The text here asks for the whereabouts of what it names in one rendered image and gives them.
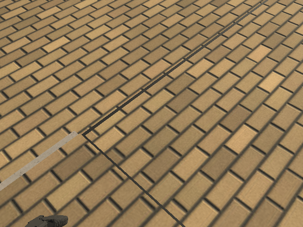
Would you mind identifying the left robot hand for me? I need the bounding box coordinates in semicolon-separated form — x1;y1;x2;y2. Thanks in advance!
25;215;68;227

